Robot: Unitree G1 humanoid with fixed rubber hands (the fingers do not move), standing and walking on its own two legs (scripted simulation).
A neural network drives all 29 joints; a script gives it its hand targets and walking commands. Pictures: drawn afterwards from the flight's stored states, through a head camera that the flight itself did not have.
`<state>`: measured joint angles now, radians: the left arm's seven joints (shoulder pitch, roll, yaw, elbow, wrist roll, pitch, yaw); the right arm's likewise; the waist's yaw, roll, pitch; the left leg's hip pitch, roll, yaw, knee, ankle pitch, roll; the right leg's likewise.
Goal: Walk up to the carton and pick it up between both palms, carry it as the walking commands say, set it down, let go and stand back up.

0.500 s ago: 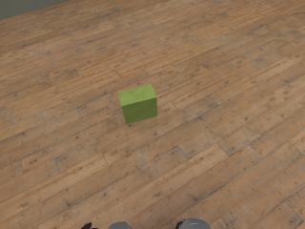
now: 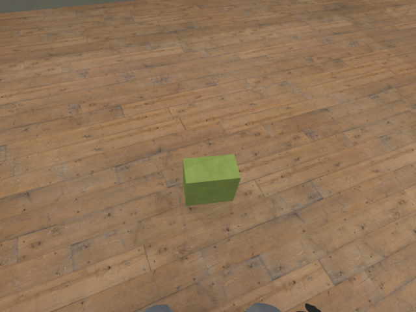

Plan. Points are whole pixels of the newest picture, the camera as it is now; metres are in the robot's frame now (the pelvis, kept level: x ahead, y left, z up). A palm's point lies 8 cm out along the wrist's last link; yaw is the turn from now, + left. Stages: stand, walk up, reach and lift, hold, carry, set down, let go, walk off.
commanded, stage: walk up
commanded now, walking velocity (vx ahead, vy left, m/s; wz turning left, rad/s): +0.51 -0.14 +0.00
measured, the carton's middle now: (209, 180) +0.76 -0.02 -0.65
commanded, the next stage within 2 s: none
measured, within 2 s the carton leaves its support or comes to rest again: neither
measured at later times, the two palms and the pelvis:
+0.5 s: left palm (154, 218) +0.33 +0.15 -0.13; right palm (341, 305) +0.16 -0.29 -0.16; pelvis +0.23 -0.07 +0.00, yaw +0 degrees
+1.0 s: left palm (117, 227) +0.31 +0.24 -0.15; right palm (292, 188) +0.43 -0.21 -0.11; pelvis +0.35 +0.01 +0.01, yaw +1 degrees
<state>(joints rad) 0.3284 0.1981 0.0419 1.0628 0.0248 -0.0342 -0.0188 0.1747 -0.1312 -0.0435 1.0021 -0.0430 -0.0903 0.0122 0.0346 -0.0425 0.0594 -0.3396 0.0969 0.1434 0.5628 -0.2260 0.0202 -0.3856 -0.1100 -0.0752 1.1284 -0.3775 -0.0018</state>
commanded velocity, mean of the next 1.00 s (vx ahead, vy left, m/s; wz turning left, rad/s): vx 0.32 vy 0.05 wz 0.00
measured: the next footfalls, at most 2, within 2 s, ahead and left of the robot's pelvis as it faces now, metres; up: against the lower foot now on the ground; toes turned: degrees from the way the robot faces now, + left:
right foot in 0.38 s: +0.34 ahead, -0.18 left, +0.00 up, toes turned -11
left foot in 0.86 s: +0.43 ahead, +0.13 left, +0.00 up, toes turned +10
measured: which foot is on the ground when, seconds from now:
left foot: down 0.00-0.38, up 0.40-0.84, down 0.86-1.00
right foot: up 0.00-0.36, down 0.38-0.86, up 0.88-1.00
